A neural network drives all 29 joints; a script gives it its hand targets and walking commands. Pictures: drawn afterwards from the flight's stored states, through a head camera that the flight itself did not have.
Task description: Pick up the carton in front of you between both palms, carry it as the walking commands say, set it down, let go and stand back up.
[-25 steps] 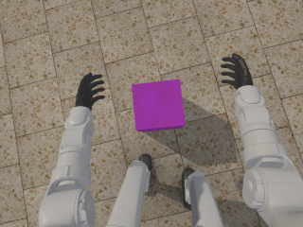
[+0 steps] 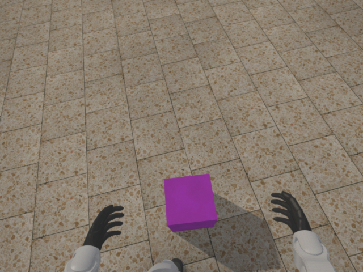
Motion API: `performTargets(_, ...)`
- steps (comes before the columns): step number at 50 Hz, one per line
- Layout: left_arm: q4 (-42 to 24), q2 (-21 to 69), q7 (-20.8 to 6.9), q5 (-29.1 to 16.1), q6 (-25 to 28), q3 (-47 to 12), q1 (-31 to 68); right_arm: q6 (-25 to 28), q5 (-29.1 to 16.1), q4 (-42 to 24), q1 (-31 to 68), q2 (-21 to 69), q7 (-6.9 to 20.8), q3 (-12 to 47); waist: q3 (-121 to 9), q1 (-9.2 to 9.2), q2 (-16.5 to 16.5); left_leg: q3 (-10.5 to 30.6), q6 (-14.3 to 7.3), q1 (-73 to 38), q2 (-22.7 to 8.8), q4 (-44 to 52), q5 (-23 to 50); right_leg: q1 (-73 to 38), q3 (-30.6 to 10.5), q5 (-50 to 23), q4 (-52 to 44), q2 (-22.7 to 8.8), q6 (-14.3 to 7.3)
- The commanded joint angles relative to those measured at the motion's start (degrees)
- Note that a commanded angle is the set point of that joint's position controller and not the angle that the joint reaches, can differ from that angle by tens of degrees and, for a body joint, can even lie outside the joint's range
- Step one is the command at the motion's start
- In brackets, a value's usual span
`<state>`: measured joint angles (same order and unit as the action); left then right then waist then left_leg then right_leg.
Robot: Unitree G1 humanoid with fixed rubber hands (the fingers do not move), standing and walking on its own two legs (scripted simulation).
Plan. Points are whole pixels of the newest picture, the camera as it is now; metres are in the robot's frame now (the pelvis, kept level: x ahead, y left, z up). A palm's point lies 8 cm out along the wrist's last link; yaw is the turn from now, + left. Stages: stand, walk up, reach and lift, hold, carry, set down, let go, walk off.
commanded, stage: let go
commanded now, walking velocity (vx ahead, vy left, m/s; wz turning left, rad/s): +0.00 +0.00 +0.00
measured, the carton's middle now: (190, 204) +0.39 +0.05 -0.64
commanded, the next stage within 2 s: stand in 0.64 s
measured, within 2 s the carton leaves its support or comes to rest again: neither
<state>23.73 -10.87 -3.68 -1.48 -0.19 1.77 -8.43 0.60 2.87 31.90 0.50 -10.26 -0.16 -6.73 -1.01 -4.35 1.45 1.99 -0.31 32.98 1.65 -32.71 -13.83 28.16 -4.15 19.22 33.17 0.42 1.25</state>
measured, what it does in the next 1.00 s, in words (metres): stands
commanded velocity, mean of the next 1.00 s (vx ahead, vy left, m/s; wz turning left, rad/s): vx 0.00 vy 0.00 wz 0.00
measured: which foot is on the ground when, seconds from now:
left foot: down 0.00-1.00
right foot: down 0.00-1.00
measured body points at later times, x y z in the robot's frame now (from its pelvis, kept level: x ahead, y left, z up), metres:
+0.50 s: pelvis +0.01 -0.02 +0.01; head +0.02 -0.02 +0.46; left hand +0.18 +0.21 -0.06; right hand +0.18 -0.26 -0.06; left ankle +0.01 +0.11 -0.73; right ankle -0.04 -0.14 -0.73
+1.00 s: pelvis +0.04 +0.00 -0.01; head +0.05 +0.01 +0.44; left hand +0.09 +0.29 -0.12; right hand +0.16 -0.25 -0.12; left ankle +0.01 +0.11 -0.73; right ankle -0.04 -0.14 -0.73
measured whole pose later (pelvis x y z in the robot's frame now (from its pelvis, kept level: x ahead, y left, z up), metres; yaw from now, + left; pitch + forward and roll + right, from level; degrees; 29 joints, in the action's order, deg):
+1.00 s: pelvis +0.04 +0.00 -0.01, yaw +7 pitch +4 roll +1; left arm 37.1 -18.0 2.7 1.5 0.8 1.9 -20.5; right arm 2.9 1.4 41.3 -20.3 -14.9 -0.7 -1.3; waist -4.5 -1.5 -2.2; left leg 7.2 -1.0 22.1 5.5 -39.2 -21.1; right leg 13.2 3.6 27.9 36.8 -3.7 1.8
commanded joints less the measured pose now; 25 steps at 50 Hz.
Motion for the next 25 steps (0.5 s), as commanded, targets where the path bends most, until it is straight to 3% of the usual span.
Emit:
performTargets(1, -6.0, -5.4, 0.2, -0.4, 1.0, 0.9, -1.6, 1.3, -0.6, -6.3, -3.1, -5.3, 0.4, -0.2, -15.0, 2.35, -2.5, -0.6, 2.1, -28.0, 0.7, 3.2, 25.3, -4.3, 3.4, -16.3, -7.1, 2.8, 0.0)
performTargets(8, -4.3, -6.8, 0.0, 0.2, -1.1, 1.7, -3.9, -1.0, -2.0, -9.8, -10.2, -5.3, 2.1, 2.5, -5.8, 3.98, -5.1, -1.9, 1.6, -29.7, 2.2, 8.1, 19.0, -13.7, 2.7, -20.7, -11.9, 1.1, 0.8)
performTargets(16, -3.5, -7.6, 0.0, 2.3, -4.5, 3.1, -4.1, -4.6, -3.3, -12.5, -10.7, -6.1, 3.7, 4.0, 1.4, 3.42, -2.6, -2.5, 1.5, -33.0, 2.7, 9.3, 14.4, -15.5, 2.3, -17.7, -14.5, 0.6, 0.4)
performTargets(22, -4.3, -7.3, -0.4, 2.9, -6.4, 3.1, -2.8, -6.4, -2.6, -12.7, -10.5, -6.4, 3.8, 3.7, 3.4, 3.77, -2.9, -2.7, 1.5, -35.2, 2.6, 8.7, 12.8, -14.7, 2.5, -15.9, -14.3, 0.8, 0.3)
performTargets(23, -7.7, -9.5, 1.1, 4.3, -9.4, 3.1, -1.0, -4.9, -3.4, -10.1, -13.8, -6.3, 2.8, 3.3, -0.1, 4.06, -1.7, -2.9, 1.4, -32.8, 4.4, 6.9, 11.9, -17.5, 1.9, -21.5, -12.7, 0.9, 0.3)
performTargets(25, -6.9, -8.7, 2.0, 3.4, -10.3, 2.3, -2.4, -4.7, -3.7, -10.3, -12.7, -6.3, 1.9, 3.8, -0.1, 4.18, -3.7, -2.7, 1.2, -31.4, 4.0, 6.3, 12.0, -18.0, 1.8, -23.9, -10.5, 0.9, 0.9)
